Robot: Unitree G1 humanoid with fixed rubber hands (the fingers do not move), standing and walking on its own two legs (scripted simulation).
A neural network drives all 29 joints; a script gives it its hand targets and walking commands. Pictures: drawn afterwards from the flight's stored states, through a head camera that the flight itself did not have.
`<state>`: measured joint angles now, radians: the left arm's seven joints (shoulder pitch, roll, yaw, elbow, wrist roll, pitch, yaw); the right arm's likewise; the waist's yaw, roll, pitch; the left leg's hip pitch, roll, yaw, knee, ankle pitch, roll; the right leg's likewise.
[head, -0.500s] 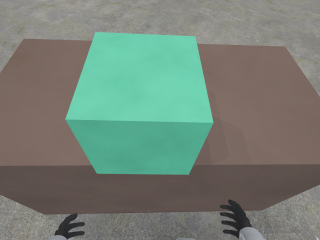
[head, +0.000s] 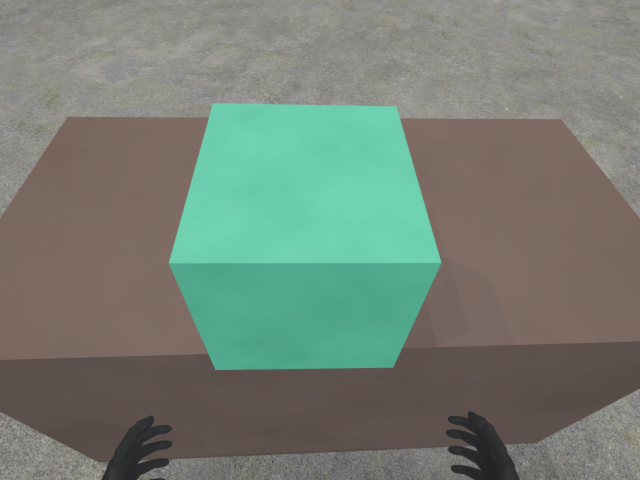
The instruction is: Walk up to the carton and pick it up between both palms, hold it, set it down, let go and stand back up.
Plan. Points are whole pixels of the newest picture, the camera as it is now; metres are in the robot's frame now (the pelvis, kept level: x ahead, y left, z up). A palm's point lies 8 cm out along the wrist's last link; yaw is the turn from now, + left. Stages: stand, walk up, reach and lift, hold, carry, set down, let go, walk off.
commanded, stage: reach and lift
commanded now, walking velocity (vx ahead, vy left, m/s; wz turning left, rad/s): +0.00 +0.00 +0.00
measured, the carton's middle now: (305, 238) +0.43 +0.02 +0.04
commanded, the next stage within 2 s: none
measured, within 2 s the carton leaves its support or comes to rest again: neither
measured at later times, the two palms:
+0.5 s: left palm (108, 456) +0.17 +0.24 -0.04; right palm (485, 440) +0.18 -0.20 -0.05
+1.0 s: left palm (106, 428) +0.19 +0.23 +0.01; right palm (489, 402) +0.21 -0.20 +0.01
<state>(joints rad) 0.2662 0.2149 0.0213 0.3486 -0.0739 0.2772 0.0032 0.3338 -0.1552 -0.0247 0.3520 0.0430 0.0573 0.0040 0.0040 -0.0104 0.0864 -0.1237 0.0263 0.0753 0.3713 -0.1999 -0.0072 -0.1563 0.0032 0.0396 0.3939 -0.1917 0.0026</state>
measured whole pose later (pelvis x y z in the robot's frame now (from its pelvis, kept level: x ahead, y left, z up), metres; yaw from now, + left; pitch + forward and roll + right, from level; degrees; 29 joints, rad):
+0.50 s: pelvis +0.03 +0.01 +0.00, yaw +1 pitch -4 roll +0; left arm 0.34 0.24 -0.03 0.28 -0.15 0.06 0.03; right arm 0.35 -0.14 -0.04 0.35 0.12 -0.09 -0.01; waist 0.03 0.02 0.05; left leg -0.04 0.02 0.06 0.35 -0.23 -0.01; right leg -0.05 0.00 0.03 0.33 -0.20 0.01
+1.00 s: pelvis +0.01 -0.01 +0.00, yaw +2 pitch -5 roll +0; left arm 0.28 0.31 -0.05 0.19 -0.27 -0.06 -0.01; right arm 0.35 -0.12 0.00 0.09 0.15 -0.04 -0.09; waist 0.04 0.00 0.04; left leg -0.05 0.02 0.04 0.34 -0.20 -0.02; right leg -0.08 0.00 0.00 0.37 -0.21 -0.01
